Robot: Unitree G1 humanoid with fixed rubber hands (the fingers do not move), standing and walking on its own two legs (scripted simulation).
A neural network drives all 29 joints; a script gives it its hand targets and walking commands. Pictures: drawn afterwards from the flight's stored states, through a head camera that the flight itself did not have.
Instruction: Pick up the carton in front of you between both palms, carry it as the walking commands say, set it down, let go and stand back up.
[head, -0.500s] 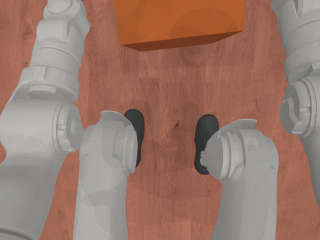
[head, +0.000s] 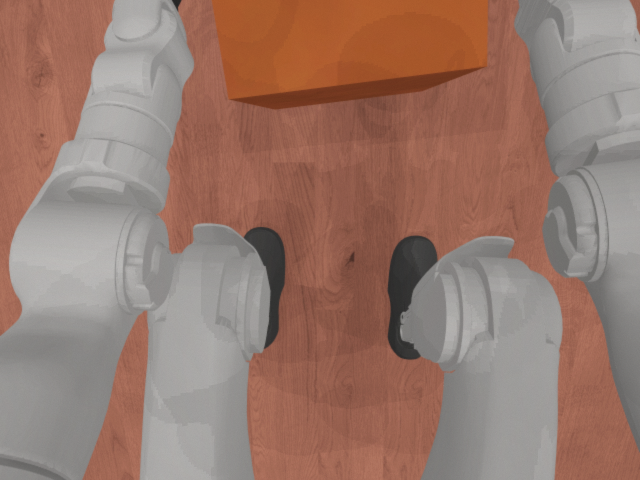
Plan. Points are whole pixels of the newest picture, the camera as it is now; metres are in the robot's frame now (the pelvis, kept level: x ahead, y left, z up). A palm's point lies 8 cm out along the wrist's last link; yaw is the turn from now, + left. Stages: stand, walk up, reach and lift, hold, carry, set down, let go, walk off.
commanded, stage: reach and lift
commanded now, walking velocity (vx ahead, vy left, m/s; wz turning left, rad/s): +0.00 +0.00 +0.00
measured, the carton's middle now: out of the picture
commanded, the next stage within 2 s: none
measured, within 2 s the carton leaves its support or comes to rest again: leaves its support in 0.40 s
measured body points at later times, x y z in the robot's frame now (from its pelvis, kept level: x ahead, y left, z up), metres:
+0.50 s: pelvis +0.00 +0.00 -0.01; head +0.36 -0.03 +0.26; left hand +0.56 +0.15 -0.15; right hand +0.57 -0.15 -0.17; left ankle +0.12 +0.13 -0.34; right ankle +0.11 -0.12 -0.34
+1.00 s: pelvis -0.01 +0.01 +0.11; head +0.26 -0.01 +0.47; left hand +0.50 +0.15 +0.04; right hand +0.51 -0.16 +0.04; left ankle +0.12 +0.13 -0.34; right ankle +0.11 -0.12 -0.34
